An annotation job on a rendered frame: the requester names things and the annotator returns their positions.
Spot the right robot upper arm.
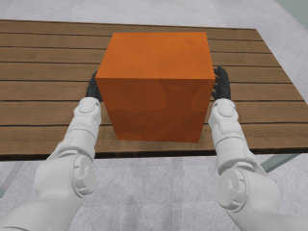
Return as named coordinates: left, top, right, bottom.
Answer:
left=215, top=167, right=308, bottom=231

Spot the robot left forearm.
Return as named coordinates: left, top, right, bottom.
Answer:
left=34, top=97, right=102, bottom=194

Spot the carton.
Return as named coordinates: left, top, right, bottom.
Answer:
left=94, top=32, right=216, bottom=143

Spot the right robot hand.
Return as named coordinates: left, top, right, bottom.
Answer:
left=211, top=66, right=231, bottom=101

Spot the robot right forearm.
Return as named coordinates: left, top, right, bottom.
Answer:
left=208, top=98, right=270, bottom=178

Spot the table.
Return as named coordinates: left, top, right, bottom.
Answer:
left=0, top=19, right=308, bottom=198

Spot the left robot upper arm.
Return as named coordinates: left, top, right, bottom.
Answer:
left=0, top=154, right=97, bottom=231

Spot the left robot hand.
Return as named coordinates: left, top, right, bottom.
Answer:
left=85, top=70, right=103, bottom=102

